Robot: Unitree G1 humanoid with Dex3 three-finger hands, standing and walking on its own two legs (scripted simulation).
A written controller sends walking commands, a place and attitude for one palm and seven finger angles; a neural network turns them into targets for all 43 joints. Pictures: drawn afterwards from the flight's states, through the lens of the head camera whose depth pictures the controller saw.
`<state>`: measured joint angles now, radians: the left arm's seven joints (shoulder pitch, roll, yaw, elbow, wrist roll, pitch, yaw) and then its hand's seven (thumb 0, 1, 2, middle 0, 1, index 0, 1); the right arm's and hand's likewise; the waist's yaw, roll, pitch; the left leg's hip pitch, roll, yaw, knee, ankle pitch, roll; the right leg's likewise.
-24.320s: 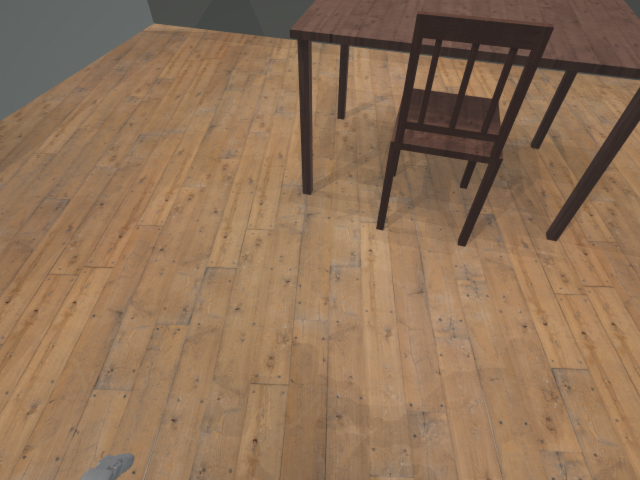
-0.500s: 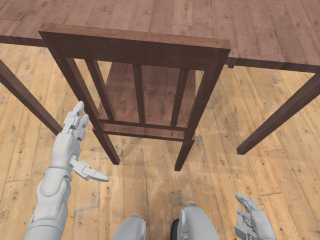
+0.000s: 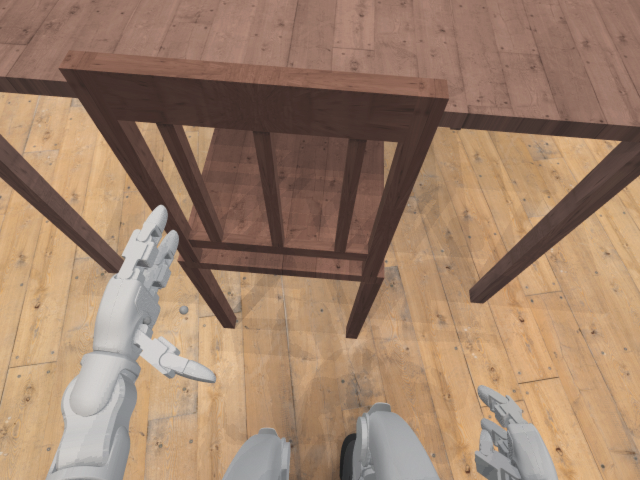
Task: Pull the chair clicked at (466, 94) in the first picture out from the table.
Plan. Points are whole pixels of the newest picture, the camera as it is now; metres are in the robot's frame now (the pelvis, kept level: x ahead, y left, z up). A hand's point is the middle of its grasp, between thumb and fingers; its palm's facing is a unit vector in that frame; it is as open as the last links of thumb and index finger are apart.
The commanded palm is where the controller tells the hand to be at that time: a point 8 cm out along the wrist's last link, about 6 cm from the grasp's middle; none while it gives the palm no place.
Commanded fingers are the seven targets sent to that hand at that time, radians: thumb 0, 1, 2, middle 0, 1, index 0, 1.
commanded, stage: aim the fingers beside a spindle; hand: left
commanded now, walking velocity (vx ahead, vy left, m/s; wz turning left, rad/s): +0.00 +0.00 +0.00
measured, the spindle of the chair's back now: (272, 195) +0.48 +0.07 +0.01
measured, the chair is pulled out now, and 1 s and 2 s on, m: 0.00 0.00 -0.01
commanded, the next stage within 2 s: push the fingers through the gap in 0.68 s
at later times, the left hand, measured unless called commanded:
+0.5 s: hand (170, 299) +0.33 +0.19 +0.00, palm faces -0.05 -1.00 -0.04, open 16.9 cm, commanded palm +0.30 +0.23 +0.01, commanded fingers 0.00 -0.50 0.30 -0.06 -0.08 -0.06 -0.08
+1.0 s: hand (185, 297) +0.33 +0.16 +0.02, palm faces -0.13 -0.99 -0.04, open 16.9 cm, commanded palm +0.32 +0.23 +0.01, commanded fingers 0.00 -0.50 0.30 -0.06 -0.08 -0.06 -0.08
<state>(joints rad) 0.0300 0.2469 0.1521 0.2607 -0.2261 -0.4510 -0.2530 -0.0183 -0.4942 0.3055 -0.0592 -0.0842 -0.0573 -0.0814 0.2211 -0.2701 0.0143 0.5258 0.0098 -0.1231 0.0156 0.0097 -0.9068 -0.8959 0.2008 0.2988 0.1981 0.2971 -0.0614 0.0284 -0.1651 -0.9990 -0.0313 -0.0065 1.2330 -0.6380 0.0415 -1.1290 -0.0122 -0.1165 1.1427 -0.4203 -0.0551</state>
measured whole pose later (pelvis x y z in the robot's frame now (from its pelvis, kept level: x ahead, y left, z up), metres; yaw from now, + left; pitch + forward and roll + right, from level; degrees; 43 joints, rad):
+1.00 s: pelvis +0.00 +0.01 +0.00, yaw +0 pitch +24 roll -3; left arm -0.07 0.25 0.13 0.32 -0.21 -0.45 -0.25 -0.02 -0.50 0.31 -0.06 -0.08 -0.06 -0.08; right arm 0.21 -0.27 0.02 0.54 0.00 -0.13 0.01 0.01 -0.91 -0.90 0.20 0.30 0.20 0.30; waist -0.06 0.04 -0.17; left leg -1.03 -0.04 -0.02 1.26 -0.64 0.05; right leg -1.15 -0.02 -0.12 1.15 -0.42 -0.04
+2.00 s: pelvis -0.02 +0.01 -0.01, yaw +0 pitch +26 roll -2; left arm -0.57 0.34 0.26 0.86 -0.14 -0.48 -0.23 -0.02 -0.50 0.31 -0.06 -0.08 -0.06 -0.08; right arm 0.25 -0.29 0.03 0.60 -0.01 -0.05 0.01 0.01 -0.91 -0.90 0.20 0.30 0.20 0.30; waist -0.12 0.04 -0.15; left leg -1.12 -0.04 0.00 1.29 -0.62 0.05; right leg -1.24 -0.02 -0.12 1.17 -0.39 -0.05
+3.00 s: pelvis +0.00 +0.01 -0.01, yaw -1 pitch +27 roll -3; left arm -0.54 0.30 0.25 0.80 -0.15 -0.46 -0.16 -0.02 -0.29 0.40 -0.21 -0.98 -0.27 -1.00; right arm 0.27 -0.27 0.02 0.57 -0.01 0.00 0.04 0.00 -0.91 -0.90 0.20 0.30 0.20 0.30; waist -0.12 0.05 -0.17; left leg -1.08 -0.03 0.00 1.25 -0.64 0.06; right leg -1.21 -0.01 -0.11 1.14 -0.41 -0.04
